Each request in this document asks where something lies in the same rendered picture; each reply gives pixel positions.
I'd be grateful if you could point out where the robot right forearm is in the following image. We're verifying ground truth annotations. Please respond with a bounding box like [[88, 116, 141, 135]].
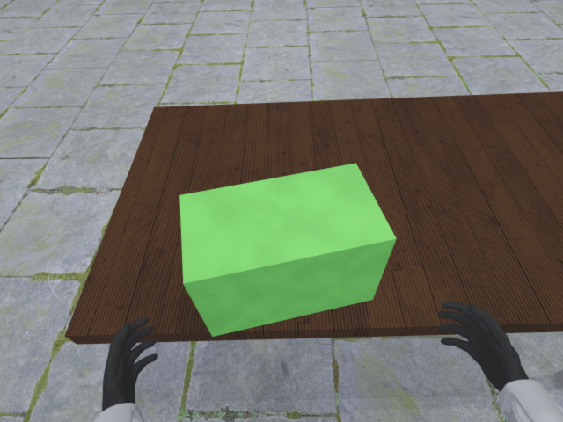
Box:
[[498, 379, 563, 422]]

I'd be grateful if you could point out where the robot right hand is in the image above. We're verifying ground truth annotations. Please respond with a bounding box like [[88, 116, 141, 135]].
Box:
[[438, 302, 529, 392]]

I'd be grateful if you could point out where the carton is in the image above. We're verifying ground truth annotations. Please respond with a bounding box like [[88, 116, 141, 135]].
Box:
[[179, 163, 397, 337]]

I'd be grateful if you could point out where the robot left hand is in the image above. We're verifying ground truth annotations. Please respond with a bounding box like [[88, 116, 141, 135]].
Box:
[[102, 317, 158, 411]]

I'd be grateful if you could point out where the table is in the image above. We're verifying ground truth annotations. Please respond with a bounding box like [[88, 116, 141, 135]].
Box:
[[65, 91, 563, 387]]

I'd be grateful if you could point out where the robot left forearm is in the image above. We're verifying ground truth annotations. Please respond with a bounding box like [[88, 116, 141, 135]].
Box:
[[94, 403, 144, 422]]

